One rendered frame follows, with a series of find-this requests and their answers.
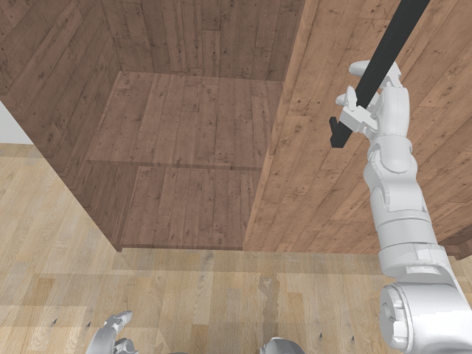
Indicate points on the robot right thigh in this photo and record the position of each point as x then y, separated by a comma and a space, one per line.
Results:
281, 346

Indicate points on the left robot hand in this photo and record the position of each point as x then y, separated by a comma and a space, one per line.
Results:
104, 340

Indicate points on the handle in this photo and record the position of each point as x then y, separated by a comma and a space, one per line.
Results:
400, 27

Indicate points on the right robot hand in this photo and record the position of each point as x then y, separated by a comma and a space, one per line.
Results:
390, 109

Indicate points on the wardrobe door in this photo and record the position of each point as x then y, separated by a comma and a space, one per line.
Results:
458, 238
312, 197

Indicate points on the right robot upper arm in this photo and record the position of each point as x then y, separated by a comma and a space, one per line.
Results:
425, 318

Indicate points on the robot right forearm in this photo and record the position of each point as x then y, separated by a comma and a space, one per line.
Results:
409, 250

